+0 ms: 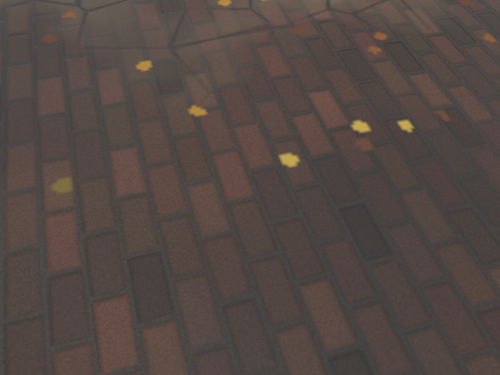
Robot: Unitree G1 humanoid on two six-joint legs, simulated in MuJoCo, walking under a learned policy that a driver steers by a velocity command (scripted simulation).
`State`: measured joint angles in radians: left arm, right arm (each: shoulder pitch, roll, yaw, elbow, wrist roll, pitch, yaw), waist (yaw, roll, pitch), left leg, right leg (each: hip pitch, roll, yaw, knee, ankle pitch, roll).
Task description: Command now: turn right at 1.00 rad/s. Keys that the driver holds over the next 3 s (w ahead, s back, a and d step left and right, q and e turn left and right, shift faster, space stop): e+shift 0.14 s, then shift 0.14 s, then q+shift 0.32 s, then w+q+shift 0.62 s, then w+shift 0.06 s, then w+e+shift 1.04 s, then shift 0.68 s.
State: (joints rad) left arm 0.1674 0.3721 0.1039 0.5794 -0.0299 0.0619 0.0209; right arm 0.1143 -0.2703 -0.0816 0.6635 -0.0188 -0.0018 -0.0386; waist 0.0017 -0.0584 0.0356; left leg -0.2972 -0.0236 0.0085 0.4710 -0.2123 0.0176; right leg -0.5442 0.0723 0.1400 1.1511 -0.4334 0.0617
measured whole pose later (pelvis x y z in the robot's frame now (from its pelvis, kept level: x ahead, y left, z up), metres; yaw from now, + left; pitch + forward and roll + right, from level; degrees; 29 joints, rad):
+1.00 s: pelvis +0.14 +0.03 -0.02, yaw +12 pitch +2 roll -1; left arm 0.29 0.35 0.09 0.75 0.06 -0.01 -0.04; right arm 0.18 -0.34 -0.07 0.65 -0.02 0.03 0.04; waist 0.03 -0.05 0.01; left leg -0.35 -0.01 0.09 0.72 -0.41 0.08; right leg -0.31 -0.14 -0.07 1.14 -0.46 0.06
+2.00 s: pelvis +0.93 +0.40 -0.01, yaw +6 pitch +2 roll +2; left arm 0.07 0.37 0.07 0.69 0.03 0.00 -0.08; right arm 0.48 -0.33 -0.05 0.87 -0.02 -0.10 0.00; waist -0.06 -0.04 0.00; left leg 0.06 0.00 0.22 0.30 -0.33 -0.01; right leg -0.79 -0.06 -0.06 1.11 -0.10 -0.10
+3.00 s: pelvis +1.57 +0.41 +0.00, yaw -25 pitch -1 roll +1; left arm 0.16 0.23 0.02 0.74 0.02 0.04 0.03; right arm 0.18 -0.25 -0.01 0.79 -0.02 -0.03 0.01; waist -0.03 0.02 0.02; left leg -0.30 -0.03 0.06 0.49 -0.17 0.03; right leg -0.31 -0.02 0.07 0.56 -0.24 0.02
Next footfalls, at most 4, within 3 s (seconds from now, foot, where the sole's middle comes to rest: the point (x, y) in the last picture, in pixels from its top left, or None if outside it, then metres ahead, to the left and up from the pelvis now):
0.28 right None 0.03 -0.17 -0.77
0.92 left None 0.15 0.11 -0.77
1.34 right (207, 309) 0.63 0.12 -0.77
1.72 left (86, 249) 0.81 0.49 -0.77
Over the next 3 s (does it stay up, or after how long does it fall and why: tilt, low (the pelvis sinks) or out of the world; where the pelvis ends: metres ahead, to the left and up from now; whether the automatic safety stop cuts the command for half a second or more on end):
stays up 1.57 0.41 0.00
